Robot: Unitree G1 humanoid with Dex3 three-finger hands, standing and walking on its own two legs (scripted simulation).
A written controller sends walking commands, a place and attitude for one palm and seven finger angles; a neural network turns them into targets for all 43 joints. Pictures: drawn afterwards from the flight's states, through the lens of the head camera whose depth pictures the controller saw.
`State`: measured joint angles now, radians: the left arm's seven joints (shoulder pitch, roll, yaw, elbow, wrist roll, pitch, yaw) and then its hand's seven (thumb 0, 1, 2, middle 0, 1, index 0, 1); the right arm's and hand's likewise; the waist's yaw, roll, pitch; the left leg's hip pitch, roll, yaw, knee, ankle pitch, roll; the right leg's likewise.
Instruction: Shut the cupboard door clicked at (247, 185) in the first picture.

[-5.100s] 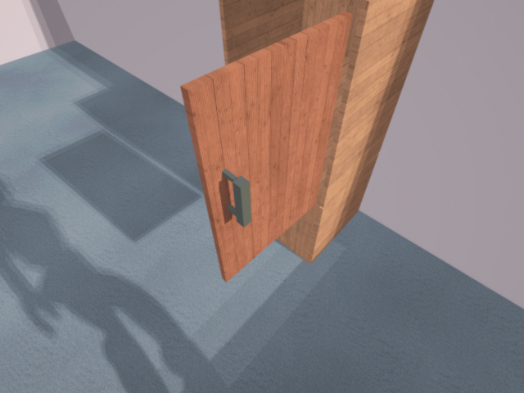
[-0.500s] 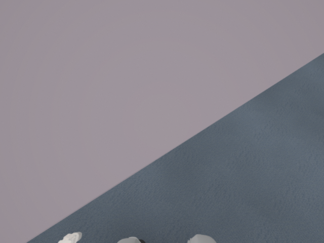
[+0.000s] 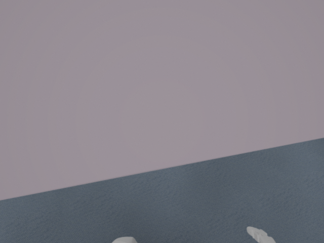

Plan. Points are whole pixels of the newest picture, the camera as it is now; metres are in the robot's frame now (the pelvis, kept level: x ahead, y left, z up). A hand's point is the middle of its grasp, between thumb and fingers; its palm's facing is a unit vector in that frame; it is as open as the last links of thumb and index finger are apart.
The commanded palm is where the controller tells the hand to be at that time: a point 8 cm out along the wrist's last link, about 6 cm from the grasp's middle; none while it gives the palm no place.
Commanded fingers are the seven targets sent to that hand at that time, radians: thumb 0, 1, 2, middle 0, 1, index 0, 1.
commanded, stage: turn to face it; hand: left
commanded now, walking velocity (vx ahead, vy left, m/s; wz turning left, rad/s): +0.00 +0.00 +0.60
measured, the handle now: out of the picture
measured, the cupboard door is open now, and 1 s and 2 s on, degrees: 87 87 87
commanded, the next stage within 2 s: none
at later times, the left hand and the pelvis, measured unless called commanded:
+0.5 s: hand out of the picture +0.07 +0.16 -0.13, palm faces +0.27 -0.92 -0.29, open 7.4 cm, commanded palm none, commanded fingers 0.00 0.90 0.90 -0.20 -0.30 -0.20 -0.30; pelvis +0.03 -0.06 +0.01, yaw +17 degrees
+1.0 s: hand out of the picture -0.03 +0.19 -0.16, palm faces +0.59 -0.77 -0.25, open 7.4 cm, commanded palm none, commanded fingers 0.00 0.90 0.90 -0.20 -0.30 -0.20 -0.30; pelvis +0.03 -0.04 +0.01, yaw +34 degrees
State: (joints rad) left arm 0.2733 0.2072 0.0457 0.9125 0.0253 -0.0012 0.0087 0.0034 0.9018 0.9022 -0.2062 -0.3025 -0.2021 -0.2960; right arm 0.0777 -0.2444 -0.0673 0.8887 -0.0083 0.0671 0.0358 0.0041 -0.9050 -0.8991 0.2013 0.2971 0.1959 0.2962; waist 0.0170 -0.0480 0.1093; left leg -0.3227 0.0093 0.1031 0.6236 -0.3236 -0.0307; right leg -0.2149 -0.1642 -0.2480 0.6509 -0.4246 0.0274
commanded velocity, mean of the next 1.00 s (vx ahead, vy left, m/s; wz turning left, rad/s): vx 0.00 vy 0.00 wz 0.60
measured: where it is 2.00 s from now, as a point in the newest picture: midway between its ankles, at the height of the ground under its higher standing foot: outside the picture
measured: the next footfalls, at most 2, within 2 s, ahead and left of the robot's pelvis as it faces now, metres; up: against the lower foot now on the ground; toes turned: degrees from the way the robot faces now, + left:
left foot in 0.02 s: +0.04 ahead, +0.12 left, +0.00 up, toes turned +6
right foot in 0.36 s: +0.08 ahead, -0.15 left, +0.00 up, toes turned +9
